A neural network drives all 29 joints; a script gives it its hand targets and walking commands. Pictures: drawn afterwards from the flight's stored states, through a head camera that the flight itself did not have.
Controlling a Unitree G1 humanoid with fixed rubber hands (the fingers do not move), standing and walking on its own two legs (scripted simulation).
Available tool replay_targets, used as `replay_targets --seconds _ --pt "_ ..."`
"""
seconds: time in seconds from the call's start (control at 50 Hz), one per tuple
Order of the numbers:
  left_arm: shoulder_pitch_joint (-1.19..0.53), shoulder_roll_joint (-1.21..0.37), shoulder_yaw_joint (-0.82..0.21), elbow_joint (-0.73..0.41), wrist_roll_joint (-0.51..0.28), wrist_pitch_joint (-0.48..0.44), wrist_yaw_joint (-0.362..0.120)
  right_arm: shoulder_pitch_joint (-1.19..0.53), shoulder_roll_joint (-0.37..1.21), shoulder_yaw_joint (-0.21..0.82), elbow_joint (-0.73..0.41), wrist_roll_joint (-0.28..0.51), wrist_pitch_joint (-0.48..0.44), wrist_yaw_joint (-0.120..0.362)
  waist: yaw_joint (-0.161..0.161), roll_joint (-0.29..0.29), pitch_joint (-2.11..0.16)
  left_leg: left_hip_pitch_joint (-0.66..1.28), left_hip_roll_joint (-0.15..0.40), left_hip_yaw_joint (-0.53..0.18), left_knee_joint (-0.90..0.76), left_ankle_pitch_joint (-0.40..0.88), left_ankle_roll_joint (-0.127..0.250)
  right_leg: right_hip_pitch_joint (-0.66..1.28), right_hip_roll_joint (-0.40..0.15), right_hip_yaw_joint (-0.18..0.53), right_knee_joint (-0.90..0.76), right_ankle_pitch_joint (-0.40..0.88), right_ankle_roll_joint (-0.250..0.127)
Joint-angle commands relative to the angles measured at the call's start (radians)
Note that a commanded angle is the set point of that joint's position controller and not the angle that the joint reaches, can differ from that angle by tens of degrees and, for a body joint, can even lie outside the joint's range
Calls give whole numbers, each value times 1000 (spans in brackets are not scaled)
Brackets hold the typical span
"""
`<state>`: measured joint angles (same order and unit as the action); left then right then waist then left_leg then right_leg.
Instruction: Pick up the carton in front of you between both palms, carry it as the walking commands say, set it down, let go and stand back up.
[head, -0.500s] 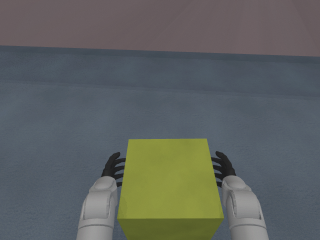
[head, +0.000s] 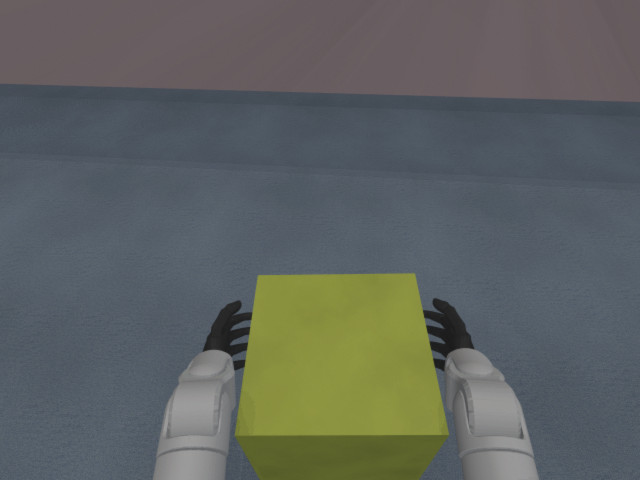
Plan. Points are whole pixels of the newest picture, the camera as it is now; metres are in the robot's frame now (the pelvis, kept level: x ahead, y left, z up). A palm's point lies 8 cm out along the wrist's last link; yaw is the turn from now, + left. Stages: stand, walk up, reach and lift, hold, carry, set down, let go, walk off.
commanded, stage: hold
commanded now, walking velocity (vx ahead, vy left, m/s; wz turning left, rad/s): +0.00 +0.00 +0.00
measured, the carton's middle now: (337, 386) +0.28 +0.00 -0.04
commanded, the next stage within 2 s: set down in 0.60 s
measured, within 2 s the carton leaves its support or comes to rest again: neither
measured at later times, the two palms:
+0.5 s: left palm (203, 398) +0.23 +0.15 +0.04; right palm (448, 359) +0.28 -0.14 +0.03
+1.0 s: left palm (231, 380) +0.28 +0.14 -0.02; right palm (441, 349) +0.32 -0.16 -0.03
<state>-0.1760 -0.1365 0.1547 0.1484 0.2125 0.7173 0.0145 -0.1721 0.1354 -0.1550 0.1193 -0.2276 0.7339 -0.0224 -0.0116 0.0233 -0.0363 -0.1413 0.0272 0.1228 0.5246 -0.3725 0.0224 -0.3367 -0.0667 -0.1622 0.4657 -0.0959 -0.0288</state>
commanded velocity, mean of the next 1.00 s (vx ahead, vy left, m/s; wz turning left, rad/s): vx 0.00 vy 0.00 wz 0.00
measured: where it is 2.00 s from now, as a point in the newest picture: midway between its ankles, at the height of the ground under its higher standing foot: outside the picture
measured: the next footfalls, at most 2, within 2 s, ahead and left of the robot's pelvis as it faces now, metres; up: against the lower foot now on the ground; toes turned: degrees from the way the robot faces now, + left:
none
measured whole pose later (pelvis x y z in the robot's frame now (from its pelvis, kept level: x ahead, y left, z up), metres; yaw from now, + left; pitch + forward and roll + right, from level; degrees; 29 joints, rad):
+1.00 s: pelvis -0.03 -0.07 -0.02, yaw +9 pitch +0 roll +0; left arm -0.53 -0.15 0.52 0.64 0.43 0.38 -0.09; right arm -0.52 0.21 -0.48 0.54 -0.40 0.45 -0.01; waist -0.01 0.06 0.10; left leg -0.35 0.01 -0.10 0.73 -0.40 0.00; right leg -0.48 0.04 -0.04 0.65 -0.18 -0.05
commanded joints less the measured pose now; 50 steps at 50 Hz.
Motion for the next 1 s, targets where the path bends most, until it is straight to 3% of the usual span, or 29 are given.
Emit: replay_targets --seconds 0.0,0.02,0.04,0.08,0.1,0.16,0.22,0.26,0.3,0.38,0.62,0.68,0.78,0.9,0.98 --pt "-342 -820 -476 -71 -166 -89 -180 -380 828 553 -127 221 -63 204 40 49 -163 -143 -77 -263 -186 497 14 530 142 252 -17 347 3" --pt "-370 -832 -484 -91 -176 -101 -173 -421 839 594 -154 239 -68 203 50 11 -191 -108 -82 -262 -181 508 11 524 152 248 -18 357 16" --pt "-352 -831 -471 -55 -167 -103 -167 -432 810 593 -154 237 -69 208 48 28 -201 -64 -86 -259 -197 468 15 505 157 241 -24 337 27" --pt "-370 -831 -494 -64 -183 -107 -168 -442 812 620 -165 251 -74 207 44 -1 -220 -45 -82 -260 -191 475 9 507 167 232 -33 296 27" --pt "-381 -832 -505 -61 -184 -107 -170 -427 802 605 -151 244 -78 208 31 20 -213 -43 -79 -259 -207 409 7 498 170 227 -37 233 28" --pt "-466 -841 -567 -94 -241 -110 -190 -384 828 580 -116 213 -79 194 -21 -24 -195 -76 -68 -255 -197 388 -4 511 177 227 -44 194 16" --pt "-517 -835 -584 -80 -250 -108 -214 -349 823 516 -55 175 -78 185 -59 -2 -133 -170 -56 -255 -228 235 1 544 172 220 -41 107 6" --pt "-516 -833 -560 -47 -234 -110 -219 -376 829 508 -41 174 -78 188 -51 15 -93 -244 -52 -255 -253 138 14 576 166 218 -35 61 8" --pt "-486 -838 -525 -13 -212 -112 -215 -416 839 522 -52 190 -77 198 -20 38 -88 -271 -53 -254 -276 78 30 603 162 216 -28 42 17" --pt "-495 -872 -501 5 -198 -118 -212 -471 887 564 -49 226 -73 220 25 24 -93 -314 -60 -248 -275 54 44 640 159 220 -28 22 32" --pt "-561 -897 -467 48 -186 -109 -248 -527 948 562 5 220 -52 240 15 -42 -152 -256 -99 -218 -215 51 46 619 112 280 -97 -85 45" --pt "-615 -856 -381 138 -144 -127 -268 -571 964 486 96 191 -61 234 18 -59 -117 -282 -103 -210 -187 17 48 596 93 306 -113 -180 53" --pt "-773 -797 -141 407 -26 -240 -298 -699 942 227 360 72 -154 217 12 -57 -57 -400 -100 -203 -81 -56 49 491 84 335 -74 -342 51" --pt "-805 -612 73 526 136 -379 -239 -740 735 -15 500 -67 -304 151 10 -9 -74 -574 -105 -213 85 -38 28 278 109 331 91 -281 29" --pt "-822 -587 56 524 120 -482 -218 -781 679 12 490 -64 -424 125 8 -1 -240 -719 -136 -198 192 15 19 178 129 311 233 -94 21"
